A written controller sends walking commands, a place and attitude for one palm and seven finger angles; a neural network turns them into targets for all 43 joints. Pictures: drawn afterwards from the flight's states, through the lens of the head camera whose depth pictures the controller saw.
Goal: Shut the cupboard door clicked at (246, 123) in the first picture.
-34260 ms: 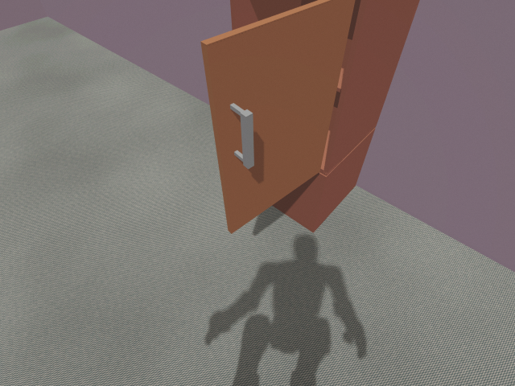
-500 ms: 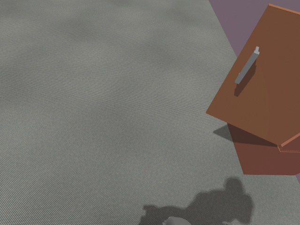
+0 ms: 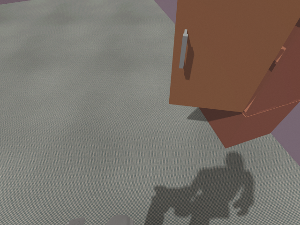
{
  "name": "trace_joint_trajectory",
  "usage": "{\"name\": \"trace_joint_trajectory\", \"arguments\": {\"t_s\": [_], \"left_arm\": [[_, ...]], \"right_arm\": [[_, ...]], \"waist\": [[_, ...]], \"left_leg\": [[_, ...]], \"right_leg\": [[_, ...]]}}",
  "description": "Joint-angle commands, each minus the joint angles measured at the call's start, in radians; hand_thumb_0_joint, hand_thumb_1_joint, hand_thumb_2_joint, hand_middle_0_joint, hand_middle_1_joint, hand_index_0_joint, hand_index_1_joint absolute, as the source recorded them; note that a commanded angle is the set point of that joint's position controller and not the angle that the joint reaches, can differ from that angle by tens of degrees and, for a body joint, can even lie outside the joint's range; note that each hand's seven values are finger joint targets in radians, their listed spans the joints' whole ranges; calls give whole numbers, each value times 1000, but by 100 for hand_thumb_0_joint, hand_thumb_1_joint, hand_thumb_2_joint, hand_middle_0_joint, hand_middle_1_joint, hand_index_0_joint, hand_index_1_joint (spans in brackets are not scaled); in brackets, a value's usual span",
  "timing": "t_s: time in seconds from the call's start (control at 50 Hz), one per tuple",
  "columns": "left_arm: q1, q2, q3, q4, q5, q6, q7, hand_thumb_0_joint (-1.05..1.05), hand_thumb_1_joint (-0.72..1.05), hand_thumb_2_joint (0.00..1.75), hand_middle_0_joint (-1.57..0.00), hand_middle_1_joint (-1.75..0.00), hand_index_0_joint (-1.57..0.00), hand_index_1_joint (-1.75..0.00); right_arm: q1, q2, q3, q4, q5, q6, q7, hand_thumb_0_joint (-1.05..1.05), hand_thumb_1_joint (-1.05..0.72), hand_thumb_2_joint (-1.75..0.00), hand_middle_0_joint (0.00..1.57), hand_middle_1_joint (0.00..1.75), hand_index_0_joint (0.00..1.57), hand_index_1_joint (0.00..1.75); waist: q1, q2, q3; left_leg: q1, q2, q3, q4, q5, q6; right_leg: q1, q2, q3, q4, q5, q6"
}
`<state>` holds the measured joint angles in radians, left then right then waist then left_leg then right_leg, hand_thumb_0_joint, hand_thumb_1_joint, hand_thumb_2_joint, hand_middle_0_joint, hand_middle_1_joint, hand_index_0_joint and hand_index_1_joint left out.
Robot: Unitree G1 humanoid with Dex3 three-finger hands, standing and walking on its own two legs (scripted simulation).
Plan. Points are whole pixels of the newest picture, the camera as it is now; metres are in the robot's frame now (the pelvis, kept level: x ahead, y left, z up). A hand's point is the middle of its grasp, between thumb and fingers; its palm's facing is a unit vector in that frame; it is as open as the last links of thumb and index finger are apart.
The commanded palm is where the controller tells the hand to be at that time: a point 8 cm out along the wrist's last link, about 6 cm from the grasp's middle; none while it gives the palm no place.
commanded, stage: turn to face it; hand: left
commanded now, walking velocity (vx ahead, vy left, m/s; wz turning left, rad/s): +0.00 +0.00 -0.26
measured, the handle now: (183, 49) +0.76 -0.11 +0.04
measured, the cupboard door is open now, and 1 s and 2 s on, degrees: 62 62 62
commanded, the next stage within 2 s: take the last steps up to it in 0.14 s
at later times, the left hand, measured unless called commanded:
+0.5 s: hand out of the picture +0.12 +0.22 -0.16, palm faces -0.15 -0.97 -0.18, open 7.4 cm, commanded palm none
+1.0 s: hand (139, 204) +0.21 +0.05 -0.17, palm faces -0.17 -0.97 -0.20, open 7.3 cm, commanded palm none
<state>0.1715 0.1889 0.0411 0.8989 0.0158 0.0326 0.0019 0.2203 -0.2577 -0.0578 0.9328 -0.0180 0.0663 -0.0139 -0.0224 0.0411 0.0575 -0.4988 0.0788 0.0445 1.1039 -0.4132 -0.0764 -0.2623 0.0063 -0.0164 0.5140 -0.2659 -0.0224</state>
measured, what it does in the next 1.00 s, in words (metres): walks ahead: left foot, then right foot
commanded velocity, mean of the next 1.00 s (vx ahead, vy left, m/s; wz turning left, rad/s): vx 0.22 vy -0.10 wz -0.15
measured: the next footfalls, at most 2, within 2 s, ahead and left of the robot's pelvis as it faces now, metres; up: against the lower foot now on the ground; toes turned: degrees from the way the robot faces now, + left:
left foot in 0.18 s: +0.06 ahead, +0.13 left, +0.00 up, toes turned +0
right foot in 0.72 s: +0.11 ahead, -0.19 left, +0.00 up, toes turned -19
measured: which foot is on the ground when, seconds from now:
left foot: up 0.00-0.16, down 0.18-0.72, up 0.74-1.00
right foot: down 0.00-0.20, up 0.22-0.70, down 0.72-1.00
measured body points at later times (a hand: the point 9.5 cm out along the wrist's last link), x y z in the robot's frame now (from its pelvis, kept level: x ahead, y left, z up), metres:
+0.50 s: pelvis +0.03 +0.02 +0.01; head +0.06 +0.04 +0.46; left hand +0.13 +0.27 -0.15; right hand +0.00 -0.22 -0.13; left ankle +0.02 +0.13 -0.74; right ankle -0.03 -0.12 -0.66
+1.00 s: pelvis +0.14 -0.12 +0.00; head +0.16 -0.12 +0.45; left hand +0.22 +0.11 -0.15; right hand +0.14 -0.37 -0.14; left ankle +0.21 -0.02 -0.69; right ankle +0.08 -0.17 -0.74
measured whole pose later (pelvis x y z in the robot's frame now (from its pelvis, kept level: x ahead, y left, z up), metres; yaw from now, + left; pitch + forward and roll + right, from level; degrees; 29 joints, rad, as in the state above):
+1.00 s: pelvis +0.14 -0.12 +0.00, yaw -12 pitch +1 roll -1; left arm 0.27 0.18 0.04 1.07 0.02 -0.04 0.01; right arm 0.22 -0.19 -0.05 1.00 -0.03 0.00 0.00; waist -0.02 0.02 0.01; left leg -0.52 0.10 0.10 0.90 -0.33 -0.04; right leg -0.10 0.07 -0.14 0.36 -0.28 -0.08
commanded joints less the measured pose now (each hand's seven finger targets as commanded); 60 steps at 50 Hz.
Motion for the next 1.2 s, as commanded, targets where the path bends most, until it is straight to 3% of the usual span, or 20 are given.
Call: {"name": "trace_joint_trajectory", "arguments": {"t_s": [0.0, 0.08, 0.14, 0.18, 0.2, 0.22, 0.32, 0.52, 0.6, 0.66, 0.68, 0.7, 0.74, 0.84, 1.02, 1.08, 1.1, 1.12, 1.14, 1.18], "left_arm": [[8, 202, 53, -59, 10, -22, 13, 0, 90, 90, -20, -30, -20, -30], [28, 213, 61, -36, 15, -17, 13, 0, 90, 90, -20, -30, -20, -30], [-3, 165, 51, -35, -2, -7, 11, 0, 90, 90, -20, -30, -20, -30], [37, 94, 38, -48, -11, 3, 4, 0, 90, 90, -20, -30, -20, -30], [25, 114, 44, -47, -5, 8, 3, 0, 90, 90, -20, -30, -20, -30], [23, 116, 49, -30, 4, 17, 1, 0, 90, 90, -20, -30, -20, -30], [7, 104, 50, 1, 12, 5, -33, 0, 90, 90, -20, -30, -20, -30], [-133, 75, 35, -26, 15, 0, -66, 0, 90, 90, -20, -30, -20, -30], [-105, 81, 37, -12, 12, -7, -72, 0, 90, 90, -20, -30, -20, -30], [94, 126, 55, 63, 15, -22, -63, 0, 90, 90, -20, -30, -20, -30], [227, 204, 71, 106, 19, -36, -51, 0, 90, 90, -20, -30, -20, -30], [316, 294, 86, 139, 16, -46, -32, 0, 90, 90, -20, -30, -20, -30], [201, 250, 73, 108, 5, -45, -7, 0, 90, 90, -20, -30, -20, -30], [50, 101, 22, 88, 3, -78, 3, 0, 90, 90, -20, -30, -20, -30], [164, 105, 14, 171, 11, -92, 9, 0, 90, 90, -20, -30, -20, -30], [143, 105, 15, 168, -8, -87, 6, 0, 90, 90, -20, -30, -20, -30], [179, 67, 11, 157, -11, -85, 5, 0, 90, 90, -20, -30, -20, -30], [186, 42, -4, 130, -17, -83, 0, 0, 90, 90, -20, -30, -20, -30], [153, 96, 7, 114, -3, -76, 4, 0, 90, 90, -20, -30, -20, -30], [119, 78, 17, 122, 8, -58, 0, 0, 90, 90, -20, -30, -20, -30]], "right_arm": [[3, -51, -6, -67, -1, -24, 1, 0, -90, -90, 20, 30, 20, 30], [0, -31, 2, -68, 6, -41, -8, 0, -90, -90, 20, 30, 20, 30], [115, -59, 2, -28, 7, -62, -17, 0, -90, -90, 20, 30, 20, 30], [116, -188, -17, -43, -12, -68, -27, 0, -90, -90, 20, 30, 20, 30], [84, -179, -11, -56, -18, -60, -29, 0, -90, -90, 20, 30, 20, 30], [49, -144, 0, -53, -19, -68, -35, 0, -90, -90, 20, 30, 20, 30], [123, -113, 5, -29, -20, -91, -40, 0, -90, -90, 20, 30, 20, 30], [235, -125, -25, 62, -26, -105, -28, 0, -90, -90, 20, 30, 20, 30], [164, -157, -35, 65, -30, -102, -18, 0, -90, -90, 20, 30, 20, 30], [120, -149, -33, 70, -21, -99, -10, 0, -90, -90, 20, 30, 20, 30], [102, -108, -23, 58, -8, -101, -1, 0, -90, -90, 20, 30, 20, 30], [53, -20, 2, 11, 2, -100, 1, 0, -90, -90, 20, 30, 20, 30], [34, -44, -8, 8, 1, -88, 0, 0, -90, -90, 20, 30, 20, 30], [108, 3, -3, 57, -17, -74, 13, 0, -90, -90, 20, 30, 20, 30], [-16, 25, 8, 4, -12, -91, 15, 0, -90, -90, 20, 30, 20, 30], [146, -15, 2, 65, -17, -106, -2, 0, -90, -90, 20, 30, 20, 30], [250, -92, -14, 86, -28, -115, -12, 0, -90, -90, 20, 30, 20, 30], [323, -175, -30, 101, -28, -110, -19, 0, -90, -90, 20, 30, 20, 30], [287, -173, -21, 88, -21, -97, -24, 0, -90, -90, 20, 30, 20, 30], [153, -98, -4, 46, -14, -100, -32, 0, -90, -90, 20, 30, 20, 30]], "waist": [[19, -169, -87], [29, -176, -89], [-22, -91, -106], [-11, 280, -92], [-8, 187, -61], [11, 239, -43], [-13, 66, -58], [-62, 131, 2], [-24, 159, 16], [79, 30, -47], [141, -147, -104], [172, -428, -111], [110, -269, -24], [-15, -120, -7], [3, -99, 4], [-75, -71, -72], [-103, 76, -154], [-108, 252, -174], [-95, 122, -135], [-44, 89, -10]], "left_leg": [[6, -7, -7, -127, 21, -2], [112, -31, 1, -382, 6, 11], [384, -3, -32, -702, 245, 31], [383, 334, -372, -825, 429, 193], [259, 343, -338, -839, 334, 238], [242, 298, -320, -860, 372, 230], [434, 253, -189, -852, 347, 181], [494, 299, -76, -898, 225, 193], [357, 298, -25, -875, 147, 176], [204, 209, 71, -657, 158, 112], [45, 114, 182, -412, 102, 74], [-178, -26, 170, -105, -265, 49], [-208, 45, 4, 74, -129, 73], [-44, 62, 17, -23, 69, 47], [18, 9, 69, -418, 108, 64], [345, -30, 76, -602, 325, 95], [556, 142, -165, -649, 499, 174], [671, 387, -457, -732, 677, 306], [583, 426, -456, -770, 595, 349], [373, 361, -369, -851, 387, 297]], "right_leg": [[72, -231, 218, -200, 265, -160], [63, -243, 282, -149, 325, -173], [-93, -144, 216, -28, 181, -67], [-227, 25, 33, 293, -291, 28], [-168, 4, 75, 420, -307, 22], [-198, -11, 87, 495, -270, 27], [-344, -30, 49, 609, -117, 51], [-351, -82, -21, 327, -62, 52], [-164, -62, -63, 153, -62, 37], [181, -3, -96, -42, 52, 6], [374, -122, 38, -134, -93, -39], [434, -342, 415, -273, -183, -136], [254, -361, 399, -361, -268, -185], [73, -236, 87, -322, 107, -165], [219, -241, 103, -233, 471, -194], [121, -151, 11, 48, 635, -120], [-55, -71, -33, 262, 407, -60], [-271, 22, -76, 550, -260, -22], [-290, -5, 19, 672, -340, -30], [-320, -69, 56, 708, -218, -7]]}}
